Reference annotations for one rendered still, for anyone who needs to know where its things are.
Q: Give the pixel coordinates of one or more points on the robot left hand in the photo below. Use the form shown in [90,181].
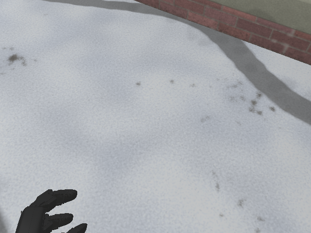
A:
[33,218]

